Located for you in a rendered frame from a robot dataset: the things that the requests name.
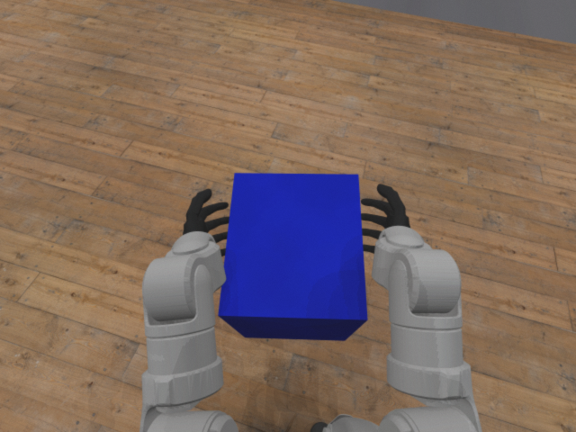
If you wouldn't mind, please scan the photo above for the right robot forearm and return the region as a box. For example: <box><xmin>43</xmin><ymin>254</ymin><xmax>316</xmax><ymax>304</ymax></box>
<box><xmin>372</xmin><ymin>226</ymin><xmax>482</xmax><ymax>432</ymax></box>

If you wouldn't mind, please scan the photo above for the carton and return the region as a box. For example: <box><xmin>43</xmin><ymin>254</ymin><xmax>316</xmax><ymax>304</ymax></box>
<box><xmin>218</xmin><ymin>173</ymin><xmax>367</xmax><ymax>341</ymax></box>

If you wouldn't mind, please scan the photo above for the left robot forearm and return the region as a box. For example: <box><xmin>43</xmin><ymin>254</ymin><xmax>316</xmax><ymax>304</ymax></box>
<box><xmin>139</xmin><ymin>231</ymin><xmax>226</xmax><ymax>432</ymax></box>

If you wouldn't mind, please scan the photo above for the robot right shin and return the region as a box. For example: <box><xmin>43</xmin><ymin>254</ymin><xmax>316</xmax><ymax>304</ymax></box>
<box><xmin>329</xmin><ymin>414</ymin><xmax>352</xmax><ymax>424</ymax></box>

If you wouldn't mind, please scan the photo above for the robot right hand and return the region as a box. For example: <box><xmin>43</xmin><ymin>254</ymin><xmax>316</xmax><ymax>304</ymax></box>
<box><xmin>361</xmin><ymin>184</ymin><xmax>410</xmax><ymax>253</ymax></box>

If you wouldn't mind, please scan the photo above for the right robot upper arm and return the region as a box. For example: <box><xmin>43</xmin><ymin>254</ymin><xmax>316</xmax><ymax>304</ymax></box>
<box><xmin>378</xmin><ymin>406</ymin><xmax>477</xmax><ymax>432</ymax></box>

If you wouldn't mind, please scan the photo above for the robot left hand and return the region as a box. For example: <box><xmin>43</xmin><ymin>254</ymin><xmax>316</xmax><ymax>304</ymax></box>
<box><xmin>183</xmin><ymin>189</ymin><xmax>230</xmax><ymax>257</ymax></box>

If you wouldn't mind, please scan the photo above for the left robot upper arm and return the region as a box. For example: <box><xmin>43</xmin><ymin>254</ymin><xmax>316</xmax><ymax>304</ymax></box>
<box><xmin>147</xmin><ymin>410</ymin><xmax>239</xmax><ymax>432</ymax></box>

